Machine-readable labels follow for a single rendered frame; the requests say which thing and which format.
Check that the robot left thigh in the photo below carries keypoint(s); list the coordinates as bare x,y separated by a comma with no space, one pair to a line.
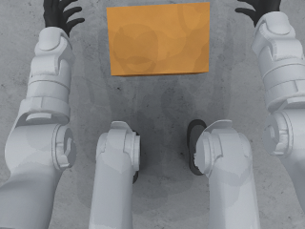
111,202

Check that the robot right forearm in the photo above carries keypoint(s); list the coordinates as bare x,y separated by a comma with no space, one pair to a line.
281,62

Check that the right robot hand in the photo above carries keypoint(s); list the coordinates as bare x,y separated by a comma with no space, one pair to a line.
261,7

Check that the robot right upper arm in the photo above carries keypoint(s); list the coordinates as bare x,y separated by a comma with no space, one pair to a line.
284,136

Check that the carton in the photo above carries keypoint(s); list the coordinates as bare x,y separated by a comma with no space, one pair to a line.
154,40

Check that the right robot foot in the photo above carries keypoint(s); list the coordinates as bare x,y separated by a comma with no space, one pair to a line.
194,131

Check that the robot left upper arm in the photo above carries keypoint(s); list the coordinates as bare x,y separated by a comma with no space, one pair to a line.
37,156

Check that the robot left forearm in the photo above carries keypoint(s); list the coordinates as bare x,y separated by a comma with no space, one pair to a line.
49,86

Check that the left robot hand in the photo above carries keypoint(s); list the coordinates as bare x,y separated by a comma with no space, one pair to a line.
55,16

